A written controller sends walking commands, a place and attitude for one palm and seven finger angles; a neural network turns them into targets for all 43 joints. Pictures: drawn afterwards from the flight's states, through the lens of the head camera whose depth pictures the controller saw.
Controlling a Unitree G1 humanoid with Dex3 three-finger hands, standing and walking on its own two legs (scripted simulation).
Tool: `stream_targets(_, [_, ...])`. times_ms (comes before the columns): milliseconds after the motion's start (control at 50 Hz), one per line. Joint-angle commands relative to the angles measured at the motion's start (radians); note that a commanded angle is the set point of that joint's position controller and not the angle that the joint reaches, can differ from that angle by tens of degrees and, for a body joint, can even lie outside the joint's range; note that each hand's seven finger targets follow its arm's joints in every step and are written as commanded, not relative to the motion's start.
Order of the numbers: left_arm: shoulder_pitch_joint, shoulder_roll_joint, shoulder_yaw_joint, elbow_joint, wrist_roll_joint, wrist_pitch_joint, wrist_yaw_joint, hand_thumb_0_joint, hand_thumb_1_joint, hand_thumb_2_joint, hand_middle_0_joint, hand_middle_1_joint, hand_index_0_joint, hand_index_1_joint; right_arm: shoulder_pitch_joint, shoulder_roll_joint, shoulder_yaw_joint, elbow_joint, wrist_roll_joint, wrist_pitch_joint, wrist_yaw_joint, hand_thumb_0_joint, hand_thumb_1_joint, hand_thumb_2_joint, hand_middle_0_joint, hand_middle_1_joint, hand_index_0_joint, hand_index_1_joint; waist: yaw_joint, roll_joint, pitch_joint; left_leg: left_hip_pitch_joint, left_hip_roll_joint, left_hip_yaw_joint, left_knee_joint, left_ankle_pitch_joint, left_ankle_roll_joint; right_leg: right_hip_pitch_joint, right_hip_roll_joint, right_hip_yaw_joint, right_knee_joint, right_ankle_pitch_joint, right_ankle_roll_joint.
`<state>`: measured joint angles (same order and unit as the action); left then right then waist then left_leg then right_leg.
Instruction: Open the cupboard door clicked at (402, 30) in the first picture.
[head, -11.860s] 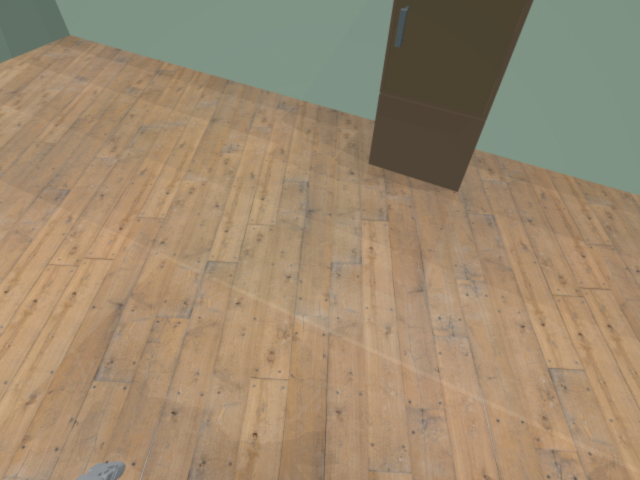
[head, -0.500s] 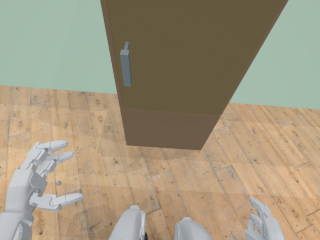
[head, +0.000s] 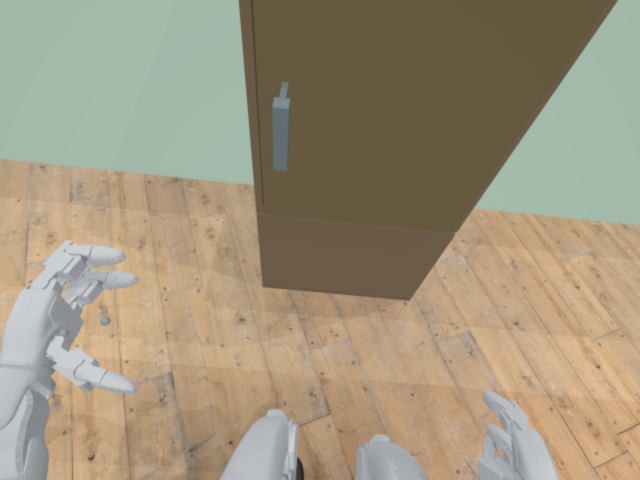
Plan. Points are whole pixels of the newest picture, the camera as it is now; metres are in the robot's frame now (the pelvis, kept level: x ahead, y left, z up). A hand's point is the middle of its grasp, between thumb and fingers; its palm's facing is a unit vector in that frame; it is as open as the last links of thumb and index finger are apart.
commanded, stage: raise the hand with hooked fingers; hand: left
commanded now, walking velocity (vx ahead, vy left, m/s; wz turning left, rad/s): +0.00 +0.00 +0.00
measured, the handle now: (282, 127) +0.61 +0.12 +0.03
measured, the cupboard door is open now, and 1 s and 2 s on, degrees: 0 0 0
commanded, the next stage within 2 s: move the hooked fingers beside the handle in 0.58 s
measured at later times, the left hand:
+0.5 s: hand (117, 309) +0.29 +0.26 +0.03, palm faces +0.04 -1.00 -0.04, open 13.9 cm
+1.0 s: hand (158, 270) +0.34 +0.23 +0.03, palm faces +0.01 -1.00 -0.03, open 13.9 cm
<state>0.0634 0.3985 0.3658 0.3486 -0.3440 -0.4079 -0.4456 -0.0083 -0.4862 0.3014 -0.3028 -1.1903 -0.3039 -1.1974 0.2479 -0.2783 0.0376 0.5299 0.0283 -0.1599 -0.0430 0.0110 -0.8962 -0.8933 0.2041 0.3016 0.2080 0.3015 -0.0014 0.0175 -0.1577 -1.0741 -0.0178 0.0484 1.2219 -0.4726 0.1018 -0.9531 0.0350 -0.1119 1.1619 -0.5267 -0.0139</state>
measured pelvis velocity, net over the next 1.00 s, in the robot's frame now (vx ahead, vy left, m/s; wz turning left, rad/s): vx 0.01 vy -0.03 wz -0.01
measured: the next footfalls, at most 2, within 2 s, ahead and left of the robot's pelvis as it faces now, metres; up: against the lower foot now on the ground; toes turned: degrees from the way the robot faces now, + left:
none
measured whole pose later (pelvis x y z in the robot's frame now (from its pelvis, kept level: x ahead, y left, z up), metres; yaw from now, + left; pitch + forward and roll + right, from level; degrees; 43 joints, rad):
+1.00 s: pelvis +0.01 -0.03 +0.00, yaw +0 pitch +20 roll -5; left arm -0.16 0.43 0.38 0.54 -0.32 -0.39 -0.46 -0.01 -0.50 0.30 -0.30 -1.20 -0.30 -1.20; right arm 0.24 -0.28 0.04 0.56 0.04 -0.12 -0.05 0.01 -0.90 -0.89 0.20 0.30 0.21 0.30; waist -0.02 0.01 -0.16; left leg -1.10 0.01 0.02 1.25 -0.50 0.08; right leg -0.99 0.07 -0.13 1.19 -0.55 -0.06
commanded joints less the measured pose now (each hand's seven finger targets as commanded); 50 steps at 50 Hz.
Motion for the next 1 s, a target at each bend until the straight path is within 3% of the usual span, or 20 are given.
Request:
stream_targets(0, [-0.175, 0.22, 0.108, -0.147, -0.032, -0.05, -0.018, 0.0, -0.5, 0.3, -0.3, -1.2, -0.3, -1.2, 0.013, -0.196, -0.085, -0.128, 0.007, -0.031, -0.019, 0.0, -0.9, -0.9, 0.2, 0.3, 0.2, 0.3, -0.004, 0.107, -0.27, 0.447, 0.064, -0.28, -0.296, 0.054, -0.154, -0.098, 0.018, 0.032, -0.097, 0.061, -0.03])
stream_targets(60, [-0.21, 0.253, 0.125, -0.135, -0.031, -0.054, -0.03, 0.0, -0.5, 0.3, -0.3, -1.2, -0.3, -1.2, 0.021, -0.2, -0.086, -0.123, 0.006, -0.029, -0.02, 0.0, -0.9, -0.9, 0.2, 0.3, 0.2, 0.3, 0.0, 0.127, -0.291, 0.476, 0.066, -0.281, -0.291, 0.1, -0.16, -0.098, 0.019, 0.033, -0.096, 0.073, -0.033])
stream_targets(140, [-0.165, 0.225, 0.104, -0.135, -0.041, -0.051, -0.046, 0.0, -0.5, 0.3, -0.3, -1.2, -0.3, -1.2, 0.031, -0.2, -0.091, -0.128, 0.01, -0.03, -0.011, 0.0, -0.9, -0.9, 0.2, 0.3, 0.2, 0.3, 0.005, 0.14, -0.315, 0.508, 0.073, -0.284, -0.285, 0.17, -0.163, -0.104, 0.02, 0.032, -0.098, 0.09, -0.031])
stream_targets(240, [-0.167, 0.249, 0.132, -0.13, -0.045, -0.055, -0.034, 0.0, -0.5, 0.3, -0.3, -1.2, -0.3, -1.2, 0.027, -0.198, -0.091, -0.128, 0.008, -0.024, -0.005, 0.0, -0.9, -0.9, 0.2, 0.3, 0.2, 0.3, 0.0, 0.107, -0.293, 0.456, 0.064, -0.26, -0.275, 0.142, -0.148, -0.076, 0.022, 0.031, -0.112, 0.086, -0.033])
stream_targets(360, [-0.177, 0.245, 0.12, -0.153, -0.037, -0.081, -0.022, 0.0, -0.5, 0.3, -0.3, -1.2, -0.3, -1.2, 0.022, -0.191, -0.088, -0.127, 0.007, -0.022, -0.006, 0.0, -0.9, -0.9, 0.2, 0.3, 0.2, 0.3, -0.001, 0.151, -0.298, 0.462, 0.063, -0.249, -0.269, 0.129, -0.141, -0.076, 0.022, 0.039, -0.117, 0.083, -0.035])
stream_targets(420, [-0.183, 0.241, 0.116, -0.136, -0.043, -0.081, -0.027, 0.0, -0.5, 0.3, -0.3, -1.2, -0.3, -1.2, 0.024, -0.188, -0.085, -0.124, 0.007, -0.021, -0.008, 0.0, -0.9, -0.9, 0.2, 0.3, 0.2, 0.3, -0.006, 0.119, -0.283, 0.415, 0.057, -0.234, -0.258, 0.093, -0.125, -0.052, 0.025, 0.045, -0.125, 0.077, -0.036])
stream_targets(480, [-0.176, 0.245, 0.12, -0.143, -0.043, -0.079, -0.03, 0.0, -0.5, 0.3, -0.3, -1.2, -0.3, -1.2, 0.018, -0.184, -0.082, -0.123, 0.009, -0.021, -0.008, 0.0, -0.9, -0.9, 0.2, 0.3, 0.2, 0.3, -0.003, 0.138, -0.298, 0.429, 0.054, -0.221, -0.251, 0.139, -0.12, -0.032, 0.024, 0.049, -0.134, 0.099, -0.035])
stream_targets(520, [-0.178, 0.247, 0.125, -0.118, -0.049, -0.074, -0.034, 0.0, -0.5, 0.3, -0.3, -1.2, -0.3, -1.2, 0.023, -0.182, -0.08, -0.119, 0.008, -0.021, -0.01, 0.0, -0.9, -0.9, 0.2, 0.3, 0.2, 0.3, -0.009, 0.102, -0.292, 0.386, 0.05, -0.206, -0.228, 0.139, -0.108, -0.016, 0.028, 0.057, -0.139, 0.104, -0.035])
stream_targets(580, [-0.194, 0.24, 0.117, -0.122, -0.048, -0.074, -0.039, 0.0, -0.5, 0.3, -0.3, -1.2, -0.3, -1.2, 0.014, -0.179, -0.078, -0.121, 0.01, -0.02, -0.01, 0.0, -0.9, -0.9, 0.2, 0.3, 0.2, 0.3, -0.01, 0.101, -0.289, 0.371, 0.047, -0.192, -0.221, 0.133, -0.098, -0.001, 0.025, 0.062, -0.144, 0.103, -0.032])
stream_targets(660, [-0.189, 0.247, 0.117, -0.133, -0.043, -0.074, -0.038, 0.0, -0.5, 0.3, -0.3, -1.2, -0.3, -1.2, 0.014, -0.175, -0.076, -0.123, 0.009, -0.021, -0.009, 0.0, -0.9, -0.9, 0.2, 0.3, 0.2, 0.3, -0.001, 0.127, -0.304, 0.385, 0.046, -0.182, -0.213, 0.168, -0.097, 0.008, 0.025, 0.067, -0.144, 0.119, -0.034])
stream_targets(700, [-0.281, 0.23, 0.09, -0.113, -0.037, -0.073, -0.032, 0.0, -0.5, 0.3, -0.3, -1.2, -0.3, -1.2, 0.012, -0.176, -0.073, -0.108, 0.008, -0.019, -0.014, 0.0, -0.9, -0.9, 0.2, 0.3, 0.2, 0.3, -0.028, 0.106, -0.276, 0.351, 0.046, -0.18, -0.2, 0.122, -0.089, -0.016, 0.024, 0.071, -0.143, 0.101, -0.029])
stream_targets(720, [-0.318, 0.26, 0.115, -0.089, -0.037, -0.075, -0.028, 0.0, -0.5, 0.3, -0.3, -1.2, -0.3, -1.2, 0.022, -0.179, -0.071, -0.098, 0.006, -0.019, -0.019, 0.0, -0.9, -0.9, 0.2, 0.3, 0.2, 0.3, -0.032, 0.084, -0.272, 0.327, 0.048, -0.178, -0.184, 0.116, -0.084, -0.014, 0.029, 0.077, -0.139, 0.097, -0.031])
stream_targets(760, [-0.386, 0.249, 0.092, -0.05, -0.027, -0.072, -0.032, 0.0, -0.5, 0.3, -0.3, -1.2, -0.3, -1.2, 0.015, -0.175, -0.065, -0.092, 0.009, -0.019, -0.022, 0.0, -0.9, -0.9, 0.2, 0.3, 0.2, 0.3, -0.036, 0.096, -0.265, 0.288, 0.042, -0.155, -0.166, 0.1, -0.075, 0.003, 0.023, 0.094, -0.147, 0.081, -0.03])
stream_targets(780, [-0.393, 0.27, 0.11, -0.037, -0.024, -0.073, -0.03, 0.0, -0.5, 0.3, -0.3, -1.2, -0.3, -1.2, 0.019, -0.179, -0.066, -0.088, 0.008, -0.018, -0.024, 0.0, -0.9, -0.9, 0.2, 0.3, 0.2, 0.3, -0.027, 0.091, -0.292, 0.297, 0.044, -0.158, -0.166, 0.107, -0.076, 0.009, 0.023, 0.094, -0.143, 0.083, -0.031])
stream_targets(860, [-0.414, 0.262, 0.081, -0.048, -0.007, -0.063, -0.031, 0.0, -0.5, 0.3, -0.3, -1.2, -0.3, -1.2, 0.027, -0.179, -0.069, -0.089, 0.009, -0.013, -0.019, 0.0, -0.9, -0.9, 0.2, 0.3, 0.2, 0.3, -0.015, 0.136, -0.365, 0.382, 0.048, -0.162, -0.168, 0.206, -0.083, 0.011, 0.022, 0.086, -0.132, 0.148, -0.033])
stream_targets(940, [-0.398, 0.3, 0.131, 0.01, -0.005, -0.041, -0.01, 0.0, -0.5, 0.3, -0.3, -1.2, -0.3, -1.2, 0.032, -0.173, -0.067, -0.087, 0.009, 0.009, -0.011, 0.0, -0.9, -0.9, 0.2, 0.3, 0.2, 0.3, -0.005, 0.089, -0.356, 0.317, 0.045, -0.133, -0.148, 0.255, -0.073, 0.076, 0.023, 0.1, -0.132, 0.215, -0.027])
stream_targets(980, [-0.41, 0.291, 0.129, 0.028, -0.002, -0.038, 0.002, 0.0, -0.5, 0.3, -0.3, -1.2, -0.3, -1.2, 0.032, -0.168, -0.066, -0.09, 0.009, 0.019, -0.007, 0.0, -0.9, -0.9, 0.2, 0.3, 0.2, 0.3, -0.005, 0.088, -0.352, 0.287, 0.042, -0.122, -0.145, 0.238, -0.07, 0.093, 0.021, 0.109, -0.136, 0.212, -0.023])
